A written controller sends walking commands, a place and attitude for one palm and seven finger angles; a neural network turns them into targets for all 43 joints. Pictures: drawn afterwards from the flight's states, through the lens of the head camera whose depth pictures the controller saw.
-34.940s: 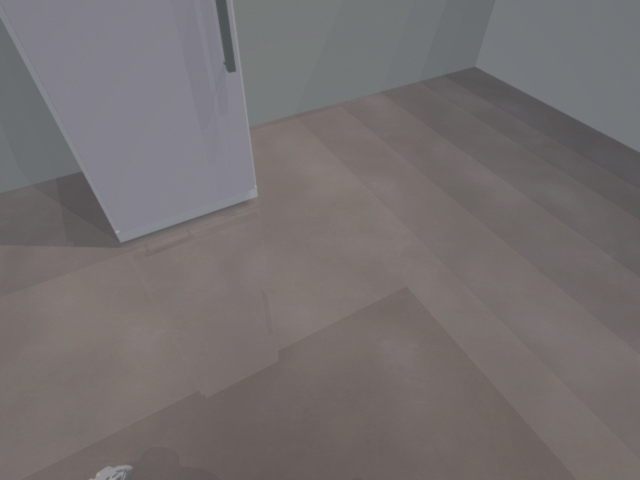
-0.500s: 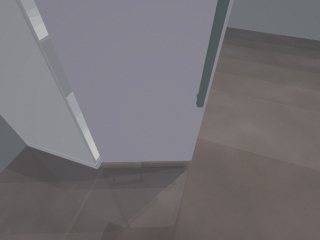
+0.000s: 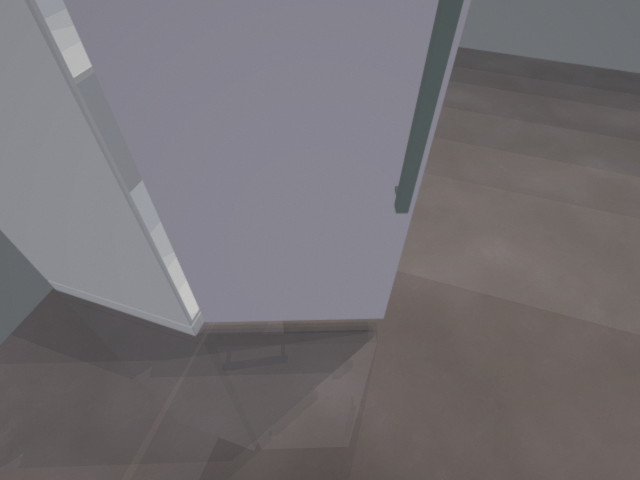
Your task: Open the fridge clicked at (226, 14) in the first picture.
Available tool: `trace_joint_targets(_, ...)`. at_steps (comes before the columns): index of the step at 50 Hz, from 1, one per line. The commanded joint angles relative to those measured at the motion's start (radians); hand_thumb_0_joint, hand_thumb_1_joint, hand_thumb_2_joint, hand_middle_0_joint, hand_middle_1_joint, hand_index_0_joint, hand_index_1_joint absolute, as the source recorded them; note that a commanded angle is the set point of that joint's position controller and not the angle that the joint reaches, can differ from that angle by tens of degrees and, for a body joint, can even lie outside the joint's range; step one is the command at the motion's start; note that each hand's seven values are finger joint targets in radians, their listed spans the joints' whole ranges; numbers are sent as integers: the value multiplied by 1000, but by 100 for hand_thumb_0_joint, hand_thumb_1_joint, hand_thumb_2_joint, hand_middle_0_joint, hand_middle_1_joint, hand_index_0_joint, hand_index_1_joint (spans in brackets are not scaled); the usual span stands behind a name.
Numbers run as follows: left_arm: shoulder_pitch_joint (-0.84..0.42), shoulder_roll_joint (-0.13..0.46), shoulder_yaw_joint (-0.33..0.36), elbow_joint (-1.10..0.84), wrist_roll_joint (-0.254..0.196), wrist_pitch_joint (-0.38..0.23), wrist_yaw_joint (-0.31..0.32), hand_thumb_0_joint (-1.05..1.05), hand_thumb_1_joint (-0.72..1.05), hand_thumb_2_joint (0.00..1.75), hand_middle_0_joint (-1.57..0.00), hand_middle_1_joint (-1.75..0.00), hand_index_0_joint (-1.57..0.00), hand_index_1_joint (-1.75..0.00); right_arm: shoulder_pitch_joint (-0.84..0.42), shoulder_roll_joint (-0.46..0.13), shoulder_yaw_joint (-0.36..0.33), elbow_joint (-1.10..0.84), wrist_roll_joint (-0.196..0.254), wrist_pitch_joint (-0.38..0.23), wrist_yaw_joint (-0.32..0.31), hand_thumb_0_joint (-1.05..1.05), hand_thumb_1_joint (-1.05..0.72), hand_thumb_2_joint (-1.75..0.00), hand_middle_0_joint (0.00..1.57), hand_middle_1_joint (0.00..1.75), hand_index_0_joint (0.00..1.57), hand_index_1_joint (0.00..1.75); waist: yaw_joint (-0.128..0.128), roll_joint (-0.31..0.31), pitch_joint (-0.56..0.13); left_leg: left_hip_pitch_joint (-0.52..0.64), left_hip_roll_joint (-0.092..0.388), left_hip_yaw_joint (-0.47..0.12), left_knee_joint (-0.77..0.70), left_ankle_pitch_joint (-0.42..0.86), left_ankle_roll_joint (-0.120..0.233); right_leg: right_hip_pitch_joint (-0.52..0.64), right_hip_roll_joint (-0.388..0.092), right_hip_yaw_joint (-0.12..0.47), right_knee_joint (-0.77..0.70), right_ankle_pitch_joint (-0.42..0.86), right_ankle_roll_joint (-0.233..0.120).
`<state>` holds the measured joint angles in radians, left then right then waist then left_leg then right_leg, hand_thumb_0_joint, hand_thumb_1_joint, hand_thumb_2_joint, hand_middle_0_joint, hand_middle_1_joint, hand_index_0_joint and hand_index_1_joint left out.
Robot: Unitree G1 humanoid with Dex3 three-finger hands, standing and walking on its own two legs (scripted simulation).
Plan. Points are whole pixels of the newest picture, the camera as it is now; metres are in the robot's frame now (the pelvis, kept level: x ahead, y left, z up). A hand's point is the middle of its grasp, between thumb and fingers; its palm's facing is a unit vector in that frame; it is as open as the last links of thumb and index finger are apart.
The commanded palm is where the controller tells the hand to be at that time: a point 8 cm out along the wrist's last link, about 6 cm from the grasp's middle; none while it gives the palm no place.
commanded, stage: look to check the result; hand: right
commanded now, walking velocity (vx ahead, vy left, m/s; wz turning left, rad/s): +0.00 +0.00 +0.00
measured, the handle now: (420, 109) +0.68 -0.12 +0.12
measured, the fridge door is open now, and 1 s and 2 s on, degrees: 70 70 70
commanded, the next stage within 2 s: stand and wait in 0.28 s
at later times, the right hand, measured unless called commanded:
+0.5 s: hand out of the picture +0.01 -0.16 -0.18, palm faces +0.01 +0.98 -0.19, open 7.4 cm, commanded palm none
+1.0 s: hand out of the picture +0.00 -0.14 -0.18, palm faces +0.02 +0.99 -0.17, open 7.4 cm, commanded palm none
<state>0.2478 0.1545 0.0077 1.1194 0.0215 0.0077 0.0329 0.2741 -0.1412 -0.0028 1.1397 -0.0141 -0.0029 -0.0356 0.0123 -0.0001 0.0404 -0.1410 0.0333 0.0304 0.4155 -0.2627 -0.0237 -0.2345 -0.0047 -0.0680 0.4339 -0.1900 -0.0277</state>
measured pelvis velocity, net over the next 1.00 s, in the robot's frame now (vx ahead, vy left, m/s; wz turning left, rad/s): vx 0.01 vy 0.02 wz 0.00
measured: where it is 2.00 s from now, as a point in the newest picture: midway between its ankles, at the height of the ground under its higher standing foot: outside the picture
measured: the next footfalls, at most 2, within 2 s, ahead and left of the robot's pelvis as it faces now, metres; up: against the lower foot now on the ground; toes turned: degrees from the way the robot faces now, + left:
none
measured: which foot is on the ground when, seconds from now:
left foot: down 0.00-1.00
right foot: down 0.00-1.00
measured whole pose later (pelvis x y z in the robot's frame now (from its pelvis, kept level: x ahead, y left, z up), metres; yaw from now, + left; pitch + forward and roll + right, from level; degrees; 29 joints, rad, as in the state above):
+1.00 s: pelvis +0.01 +0.02 +0.00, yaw +0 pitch -1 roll +0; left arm 0.25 0.14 0.00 1.14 0.02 0.01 0.04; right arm 0.27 -0.13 0.00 1.15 -0.01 -0.01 -0.04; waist 0.01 0.00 0.04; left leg -0.11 0.01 0.04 0.39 -0.26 0.00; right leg -0.21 -0.03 -0.06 0.42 -0.19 0.00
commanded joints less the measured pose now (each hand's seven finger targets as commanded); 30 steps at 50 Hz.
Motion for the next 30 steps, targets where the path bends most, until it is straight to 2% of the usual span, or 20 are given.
trace_joint_targets(1,57,100,20,-29,-2,-14,2,0,90,90,-20,-30,-20,-30,58,-102,-15,-23,-2,-15,-2,0,-90,-90,20,30,20,30,0,-3,9,-67,68,-61,-88,94,43,53,-102,104,-85,89,-9)
trace_joint_targets(2,50,99,21,-28,-1,-13,2,0,90,90,-20,-30,-20,-30,59,-100,-15,-21,-1,-14,-2,0,-90,-90,20,30,20,30,-2,-16,18,-72,67,-60,-90,83,43,52,-102,104,-89,76,-8)
trace_joint_targets(4,48,100,20,-28,-3,-15,3,0,90,90,-20,-30,-20,-30,60,-104,-15,-18,-2,-16,-3,0,-90,-90,20,30,20,30,-2,1,10,-66,68,-63,-91,105,43,61,-103,105,-84,104,-9)
trace_joint_targets(7,48,102,19,-25,-1,-14,3,0,90,90,-20,-30,-20,-30,54,-101,-16,-18,-1,-14,-1,0,-90,-90,20,30,20,30,-2,-12,26,-68,66,-63,-95,80,43,50,-102,104,-96,73,-6)
trace_joint_targets(12,48,102,19,-24,-2,-15,3,0,90,90,-20,-30,-20,-30,54,-104,-15,-16,-1,-17,-2,0,-90,-90,20,30,20,30,-4,11,10,-56,69,-63,-97,109,43,62,-102,100,-86,106,-5)
trace_joint_targets(17,44,99,17,-19,-2,-16,4,0,90,90,-20,-30,-20,-30,49,-102,-16,-17,0,-15,-2,0,-90,-90,20,30,20,30,-5,-11,24,-55,68,-64,-100,113,44,60,-103,101,-91,116,-5)
trace_joint_targets(19,47,99,17,-20,-3,-15,4,0,90,90,-20,-30,-20,-30,50,-106,-16,-18,0,-16,-2,0,-90,-90,20,30,20,30,-4,9,14,-50,69,-62,-101,117,44,65,-105,100,-86,124,-4)
trace_joint_targets(30,51,94,17,-11,-2,-14,5,0,90,90,-20,-30,-20,-30,53,-105,-16,-19,1,-18,-3,0,-90,-90,20,30,20,30,-5,3,7,-41,71,-68,-106,145,46,74,-104,93,-77,140,-1)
